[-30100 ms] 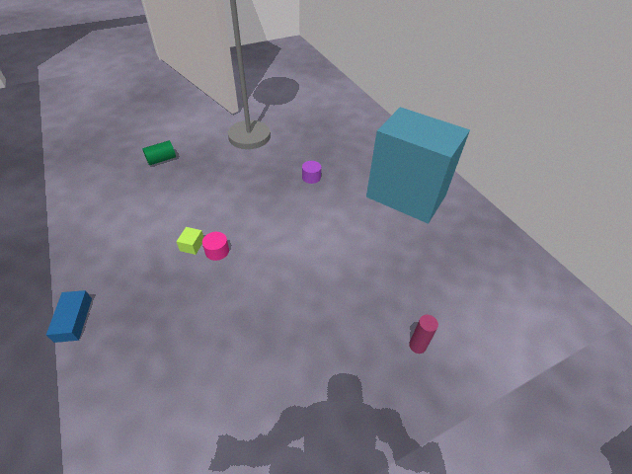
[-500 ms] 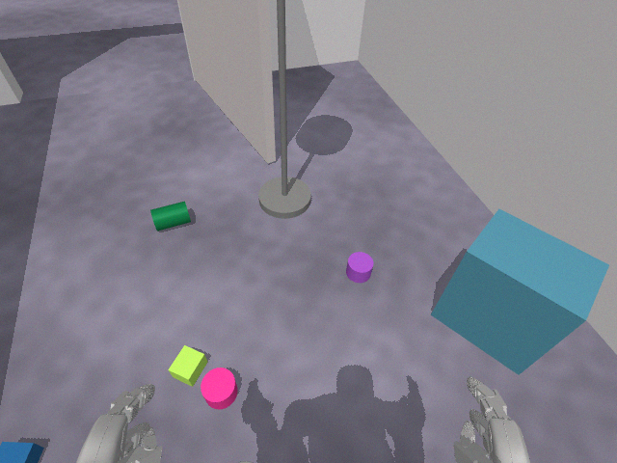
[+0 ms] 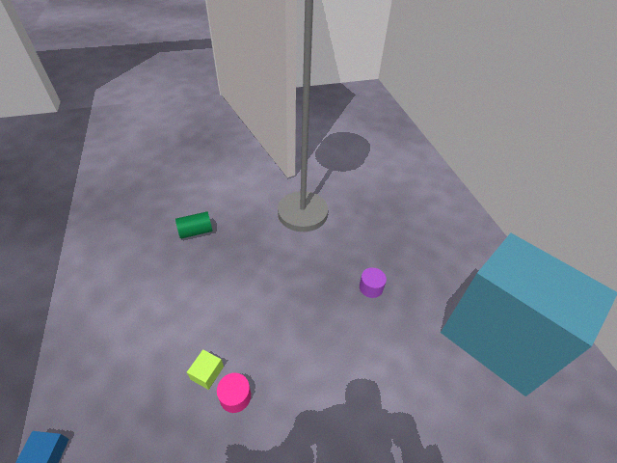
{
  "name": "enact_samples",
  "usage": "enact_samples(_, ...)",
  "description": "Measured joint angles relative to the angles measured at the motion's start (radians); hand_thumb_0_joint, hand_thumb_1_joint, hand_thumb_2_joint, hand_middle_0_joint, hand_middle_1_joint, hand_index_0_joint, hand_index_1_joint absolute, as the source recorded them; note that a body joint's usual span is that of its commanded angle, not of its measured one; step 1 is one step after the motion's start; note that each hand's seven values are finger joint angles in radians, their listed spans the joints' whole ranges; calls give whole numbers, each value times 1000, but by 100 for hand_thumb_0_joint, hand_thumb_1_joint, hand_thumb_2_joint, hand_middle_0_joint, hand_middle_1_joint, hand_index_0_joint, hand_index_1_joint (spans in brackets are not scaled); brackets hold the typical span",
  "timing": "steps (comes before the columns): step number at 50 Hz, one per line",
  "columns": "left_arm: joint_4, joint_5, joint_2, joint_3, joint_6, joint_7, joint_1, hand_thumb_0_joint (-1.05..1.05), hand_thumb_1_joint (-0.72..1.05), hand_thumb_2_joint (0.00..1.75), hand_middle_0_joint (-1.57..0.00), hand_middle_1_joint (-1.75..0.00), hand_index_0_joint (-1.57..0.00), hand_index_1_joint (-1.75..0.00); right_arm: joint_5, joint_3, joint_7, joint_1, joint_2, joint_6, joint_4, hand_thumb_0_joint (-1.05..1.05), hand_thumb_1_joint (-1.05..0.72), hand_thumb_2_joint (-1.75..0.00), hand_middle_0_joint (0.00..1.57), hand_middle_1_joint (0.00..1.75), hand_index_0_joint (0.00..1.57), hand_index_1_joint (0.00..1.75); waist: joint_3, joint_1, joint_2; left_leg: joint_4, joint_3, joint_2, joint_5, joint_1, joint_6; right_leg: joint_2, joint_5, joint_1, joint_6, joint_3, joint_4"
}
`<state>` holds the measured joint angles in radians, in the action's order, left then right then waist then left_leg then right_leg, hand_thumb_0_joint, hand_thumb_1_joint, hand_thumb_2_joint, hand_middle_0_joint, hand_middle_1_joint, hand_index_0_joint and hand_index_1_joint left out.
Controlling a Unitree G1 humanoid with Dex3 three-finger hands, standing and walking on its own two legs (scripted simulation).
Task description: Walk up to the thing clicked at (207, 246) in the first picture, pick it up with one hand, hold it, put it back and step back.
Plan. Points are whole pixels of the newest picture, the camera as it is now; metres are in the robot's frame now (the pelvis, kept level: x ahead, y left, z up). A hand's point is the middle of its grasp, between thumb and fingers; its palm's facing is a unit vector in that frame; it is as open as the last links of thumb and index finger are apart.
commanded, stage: stand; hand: left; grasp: from above
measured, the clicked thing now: (234, 392) +0.45 +0.23 -0.74
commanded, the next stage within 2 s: step back in 2.00 s
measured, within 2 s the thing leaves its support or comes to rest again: neither
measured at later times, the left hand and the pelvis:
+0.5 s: hand out of the picture +0.04 +0.23 -0.15, palm faces +0.03 -0.94 -0.34, open 7.4 cm; pelvis -0.01 -0.01 +0.01, yaw +0 degrees
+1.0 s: hand out of the picture +0.07 +0.23 -0.15, palm faces +0.01 -0.94 -0.33, open 7.4 cm; pelvis +0.00 -0.02 +0.01, yaw +0 degrees
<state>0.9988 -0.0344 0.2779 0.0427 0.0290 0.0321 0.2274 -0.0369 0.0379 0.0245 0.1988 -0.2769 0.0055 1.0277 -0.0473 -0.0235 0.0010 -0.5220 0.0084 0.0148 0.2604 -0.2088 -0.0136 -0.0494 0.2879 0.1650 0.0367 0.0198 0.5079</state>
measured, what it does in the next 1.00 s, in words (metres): stands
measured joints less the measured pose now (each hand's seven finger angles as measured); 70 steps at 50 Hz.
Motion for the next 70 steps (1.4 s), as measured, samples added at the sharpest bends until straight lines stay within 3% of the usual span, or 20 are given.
enact_samples(18,132,2,14,-8,-20,-3,-49,0,90,90,-20,-30,-20,-30,14,-3,-3,-45,-10,-8,92,1,-90,-90,20,30,20,30,-3,6,-14,136,9,-4,-79,84,8,5,-75,-86,-4,11,-135)
enact_samples(70,149,16,43,-19,-32,-22,-110,0,90,90,-20,-30,-20,-30,24,-27,-15,-87,-49,0,131,0,-90,-90,20,30,20,30,-1,22,-11,200,9,-30,-95,102,32,32,-90,-96,-27,10,-192)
